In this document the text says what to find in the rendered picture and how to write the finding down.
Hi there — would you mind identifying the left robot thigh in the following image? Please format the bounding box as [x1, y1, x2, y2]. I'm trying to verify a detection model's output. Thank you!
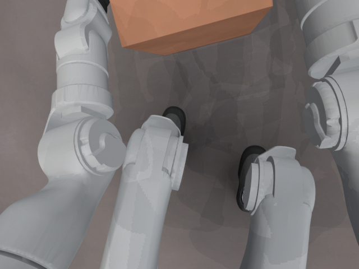
[100, 125, 188, 269]

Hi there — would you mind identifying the right robot forearm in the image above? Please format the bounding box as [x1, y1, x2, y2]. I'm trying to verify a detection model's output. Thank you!
[294, 0, 359, 79]

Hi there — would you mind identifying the carton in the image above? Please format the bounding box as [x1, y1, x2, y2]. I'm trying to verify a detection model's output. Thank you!
[109, 0, 273, 55]

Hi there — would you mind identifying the left robot forearm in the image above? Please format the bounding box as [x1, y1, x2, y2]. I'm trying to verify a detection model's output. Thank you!
[43, 0, 114, 135]

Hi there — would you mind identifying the robot right upper arm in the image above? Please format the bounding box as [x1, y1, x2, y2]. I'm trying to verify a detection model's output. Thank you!
[302, 69, 359, 246]

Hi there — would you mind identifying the robot left upper arm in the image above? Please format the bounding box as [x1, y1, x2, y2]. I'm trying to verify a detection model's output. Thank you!
[0, 116, 126, 269]

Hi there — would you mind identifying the right robot foot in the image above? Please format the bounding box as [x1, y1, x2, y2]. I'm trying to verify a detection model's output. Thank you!
[236, 145, 266, 212]

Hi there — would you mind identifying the left robot hand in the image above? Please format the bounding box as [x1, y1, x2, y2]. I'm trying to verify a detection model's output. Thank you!
[98, 0, 110, 13]

